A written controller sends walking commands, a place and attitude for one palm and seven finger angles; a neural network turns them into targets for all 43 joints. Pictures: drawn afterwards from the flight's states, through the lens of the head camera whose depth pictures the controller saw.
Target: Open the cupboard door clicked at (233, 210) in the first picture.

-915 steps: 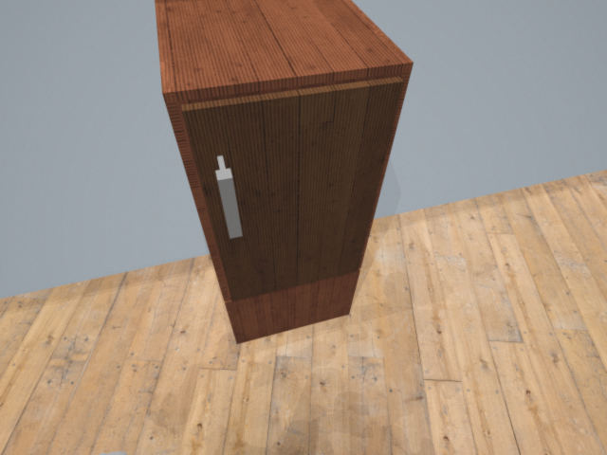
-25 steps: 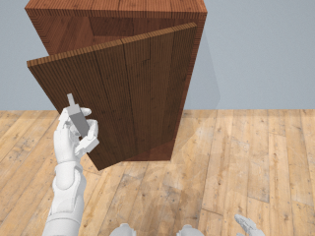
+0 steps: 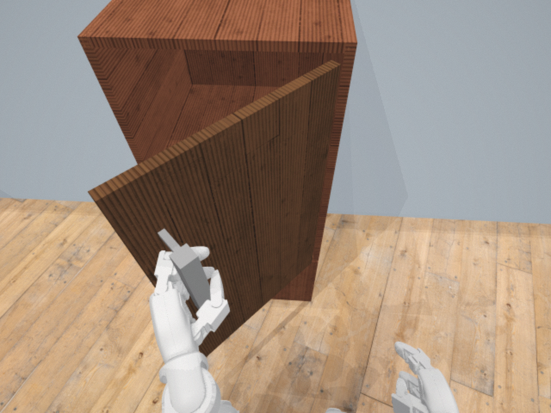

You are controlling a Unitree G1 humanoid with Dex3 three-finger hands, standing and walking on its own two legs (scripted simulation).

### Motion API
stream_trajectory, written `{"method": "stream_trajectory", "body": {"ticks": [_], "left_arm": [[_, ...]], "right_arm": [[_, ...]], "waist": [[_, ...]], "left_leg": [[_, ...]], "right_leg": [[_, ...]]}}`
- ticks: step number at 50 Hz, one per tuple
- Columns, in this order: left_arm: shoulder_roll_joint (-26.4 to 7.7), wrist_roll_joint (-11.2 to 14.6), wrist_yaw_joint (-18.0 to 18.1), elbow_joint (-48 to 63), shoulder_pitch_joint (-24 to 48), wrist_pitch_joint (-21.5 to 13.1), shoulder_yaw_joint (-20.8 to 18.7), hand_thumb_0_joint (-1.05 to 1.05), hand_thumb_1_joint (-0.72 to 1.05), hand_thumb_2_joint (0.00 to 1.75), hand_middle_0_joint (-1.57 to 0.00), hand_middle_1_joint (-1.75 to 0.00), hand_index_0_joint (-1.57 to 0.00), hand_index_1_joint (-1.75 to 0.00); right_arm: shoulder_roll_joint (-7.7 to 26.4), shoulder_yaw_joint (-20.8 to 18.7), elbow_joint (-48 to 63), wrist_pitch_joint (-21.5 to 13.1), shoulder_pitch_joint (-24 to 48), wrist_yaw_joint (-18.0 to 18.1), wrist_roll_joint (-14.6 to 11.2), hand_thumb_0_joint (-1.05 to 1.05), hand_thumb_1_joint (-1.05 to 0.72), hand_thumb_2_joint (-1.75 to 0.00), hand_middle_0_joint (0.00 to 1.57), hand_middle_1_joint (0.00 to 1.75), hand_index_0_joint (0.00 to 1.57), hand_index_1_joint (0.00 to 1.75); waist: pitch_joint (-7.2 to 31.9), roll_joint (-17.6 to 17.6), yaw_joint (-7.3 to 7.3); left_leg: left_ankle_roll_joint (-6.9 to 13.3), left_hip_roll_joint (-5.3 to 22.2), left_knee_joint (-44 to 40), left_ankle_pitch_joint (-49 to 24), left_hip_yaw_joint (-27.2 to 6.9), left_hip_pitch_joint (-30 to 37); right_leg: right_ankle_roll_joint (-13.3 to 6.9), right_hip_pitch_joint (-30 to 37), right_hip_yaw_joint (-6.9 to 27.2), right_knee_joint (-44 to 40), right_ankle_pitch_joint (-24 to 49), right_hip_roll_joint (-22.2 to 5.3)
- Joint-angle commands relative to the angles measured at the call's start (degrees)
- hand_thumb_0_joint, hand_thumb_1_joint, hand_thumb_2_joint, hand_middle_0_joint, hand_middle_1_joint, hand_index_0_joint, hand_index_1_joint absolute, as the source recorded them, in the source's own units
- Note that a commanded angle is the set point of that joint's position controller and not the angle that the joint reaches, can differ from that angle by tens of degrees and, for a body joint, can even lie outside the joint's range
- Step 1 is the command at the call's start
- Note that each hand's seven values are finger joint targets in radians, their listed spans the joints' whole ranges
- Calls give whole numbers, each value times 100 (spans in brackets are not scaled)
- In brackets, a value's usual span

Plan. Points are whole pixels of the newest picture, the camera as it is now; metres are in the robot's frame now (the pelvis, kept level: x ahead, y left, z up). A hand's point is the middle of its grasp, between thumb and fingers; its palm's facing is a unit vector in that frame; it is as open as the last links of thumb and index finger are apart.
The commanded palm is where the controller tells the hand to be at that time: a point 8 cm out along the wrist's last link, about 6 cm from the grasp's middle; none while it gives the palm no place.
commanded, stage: open thumb and fingers to let go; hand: left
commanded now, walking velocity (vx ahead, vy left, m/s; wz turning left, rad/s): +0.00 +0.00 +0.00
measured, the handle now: (187, 273) +0.30 +0.14 +0.05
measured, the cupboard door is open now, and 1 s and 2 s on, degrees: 47 48 48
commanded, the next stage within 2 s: slide the hand sideways off the handle in 0.76 s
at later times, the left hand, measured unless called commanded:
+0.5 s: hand (214, 298) +0.26 +0.10 +0.05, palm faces +0.37 -0.93 +0.00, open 13.1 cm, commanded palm +0.22 +0.14 +0.05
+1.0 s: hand (208, 321) +0.24 +0.10 +0.05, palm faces -0.04 -1.00 -0.07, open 15.7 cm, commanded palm +0.22 +0.14 +0.05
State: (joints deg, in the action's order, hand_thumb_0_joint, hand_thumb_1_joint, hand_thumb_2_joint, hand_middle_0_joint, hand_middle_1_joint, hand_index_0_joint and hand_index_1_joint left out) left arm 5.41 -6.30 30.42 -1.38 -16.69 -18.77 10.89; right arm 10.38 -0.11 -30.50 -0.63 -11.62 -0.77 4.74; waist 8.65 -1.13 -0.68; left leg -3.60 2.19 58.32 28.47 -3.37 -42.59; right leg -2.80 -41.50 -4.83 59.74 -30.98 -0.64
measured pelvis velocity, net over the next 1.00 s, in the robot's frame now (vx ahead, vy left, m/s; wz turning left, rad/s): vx -0.03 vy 0.04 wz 0.00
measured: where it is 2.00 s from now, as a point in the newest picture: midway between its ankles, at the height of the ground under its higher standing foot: outside the picture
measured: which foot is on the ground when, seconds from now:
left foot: down 0.00-1.00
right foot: down 0.00-1.00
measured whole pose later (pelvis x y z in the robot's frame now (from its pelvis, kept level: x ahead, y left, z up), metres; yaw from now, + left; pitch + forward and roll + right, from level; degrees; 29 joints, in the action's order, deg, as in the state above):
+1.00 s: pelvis -0.03 +0.04 -0.01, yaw +0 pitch +11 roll -1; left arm -3.4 -3.7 10.2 -4.4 -10.1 -19.3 12.9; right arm 10.7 1.1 -29.7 -1.0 -12.2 -0.2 2.1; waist 7.1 -1.5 -0.3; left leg -1.0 0.7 61.6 27.4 -2.7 -45.2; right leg -0.3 -43.0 -3.9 60.6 -28.5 -2.0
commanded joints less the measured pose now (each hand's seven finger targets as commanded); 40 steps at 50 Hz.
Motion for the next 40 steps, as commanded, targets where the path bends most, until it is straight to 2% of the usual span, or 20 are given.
{"method": "stream_trajectory", "body": {"ticks": [1,2,3,5,6,8,11,12,16,17,19,20,22,24,25,27,30,35,37,40], "left_arm": [[7,-113,-31,1144,1135,-381,98,0,62,78,-38,-132,-38,-132],[-51,-99,-65,1164,1076,-377,57,0,55,75,-38,-131,-38,-131],[30,-55,-116,1119,1030,-344,137,0,48,72,-37,-130,-37,-130],[-53,34,-184,1020,1045,-318,31,0,34,66,-36,-129,-36,-129],[-6,84,-217,969,1143,-318,75,0,27,63,-35,-128,-35,-128],[-103,162,-250,1037,1320,-364,-52,0,13,57,-35,-127,-35,-127],[-58,199,-258,911,1222,-398,-66,0,-8,48,-33,-124,-33,-124],[-143,201,-246,877,1148,-408,-171,0,-15,45,-32,-124,-32,-124],[-66,193,-203,807,1315,-436,-101,0,-43,33,-30,-121,-30,-121],[-125,194,-184,808,1267,-444,-189,0,-50,30,-30,-120,-30,-120],[-114,180,-140,707,1429,-430,-175,0,-50,30,-30,-120,-30,-120],[-181,135,-119,677,1497,-428,-216,0,-50,30,-29,-115,-29,-115],[-96,125,-78,731,1576,-454,-168,0,-50,30,-27,-105,-27,-105],[-35,99,-56,732,1586,-436,-94,0,-50,30,-26,-95,-26,-95],[-32,82,-43,689,1574,-412,-79,0,-50,30,-25,-90,-25,-90],[41,72,-1,726,1695,-396,-10,0,-50,30,-23,-80,-23,-80],[105,16,86,564,1714,-313,10,0,-50,30,-21,-65,-21,-65],[282,-151,196,668,1604,-196,175,0,-50,30,-17,-40,-17,-40],[335,-136,227,740,1796,-151,221,0,-50,30,-15,-30,-15,-30],[462,-126,260,671,1783,-40,302,0,-50,30,-15,-30,-15,-30]], "right_arm": [[471,-193,754,-336,300,118,-14,0,-90,-90,20,30,20,30],[477,-206,741,-330,285,128,-26,0,-90,-90,20,30,20,30],[476,-192,755,-328,280,131,-39,0,-90,-90,20,30,20,30],[489,-198,724,-315,251,153,-69,0,-90,-90,20,30,20,30],[503,-192,732,-315,303,168,-65,0,-90,-90,20,30,20,30],[505,-197,711,-323,318,183,-72,0,-90,-90,20,30,20,30],[505,-197,724,-341,296,166,-68,0,-90,-90,20,30,20,30],[512,-208,724,-335,299,160,-77,0,-90,-90,20,30,20,30],[515,-204,733,-341,337,138,-77,0,-90,-90,20,30,20,30],[520,-210,747,-335,322,131,-76,0,-90,-90,20,30,20,30],[518,-193,756,-324,336,133,-72,0,-90,-90,20,30,20,30],[522,-202,745,-314,378,134,-84,0,-90,-90,20,30,20,30],[509,-213,759,-321,385,132,-76,0,-90,-90,20,30,20,30],[518,-198,761,-318,367,112,-72,0,-90,-90,20,30,20,30],[520,-199,783,-316,362,111,-69,0,-90,-90,20,30,20,30],[516,-187,785,-312,395,99,-73,0,-90,-90,20,30,20,30],[517,-172,794,-303,389,107,-67,0,-90,-90,20,30,20,30],[494,-166,842,-274,410,74,-57,0,-90,-90,20,30,20,30],[490,-162,826,-269,441,73,-58,0,-90,-90,20,30,20,30],[494,-140,841,-266,486,68,-58,0,-90,-90,20,30,20,30]], "waist": [[1266,767,-149],[1370,640,-100],[1305,631,-109],[1227,890,-121],[1153,910,-141],[1222,747,-107],[1210,770,-65],[1206,753,-36],[1076,746,-77],[1117,677,-23],[975,757,-65],[945,724,-63],[1075,649,-39],[1072,462,-44],[1078,519,-23],[1034,381,-37],[1004,606,-56],[1168,324,31],[1125,336,-21],[1060,406,-25]], "left_leg": [[397,-335,-321,-1343,284,275],[392,-340,-338,-1377,297,302],[402,-346,-375,-1365,303,320],[401,-327,-396,-1325,267,255],[404,-335,-390,-1225,266,211],[403,-338,-395,-1182,267,237],[399,-334,-451,-1195,250,239],[393,-327,-462,-1203,261,253],[404,-329,-483,-1106,266,262],[399,-332,-499,-1117,282,273],[401,-341,-512,-991,280,227],[413,-328,-517,-960,283,250],[417,-327,-539,-984,299,341],[415,-324,-572,-1064,307,411],[420,-322,-573,-1101,301,414],[411,-323,-600,-1054,305,460],[417,-300,-630,-1034,262,446],[385,-272,-685,-1244,241,562],[380,-260,-682,-1176,219,584],[375,-249,-701,-1106,175,530]], "right_leg": [[356,1119,731,-1243,2727,-234],[349,1203,759,-1236,2807,-249],[344,1195,709,-1257,2784,-243],[357,1266,746,-1334,2708,-252],[385,1216,791,-1384,2559,-282],[380,1216,845,-1416,2438,-293],[358,1235,781,-1388,2367,-274],[346,1228,768,-1386,2359,-260],[331,1083,719,-1418,2082,-237],[307,1102,701,-1405,2029,-221],[313,1016,706,-1471,1767,-226],[282,947,701,-1503,1574,-199],[252,923,616,-1432,1537,-162],[214,870,500,-1341,1638,-111],[207,892,487,-1330,1668,-98],[187,800,418,-1297,1566,-77],[177,740,320,-1264,1459,-24],[96,729,159,-1065,1586,37],[99,639,131,-1061,1491,42],[95,583,78,-1051,1341,65]]}}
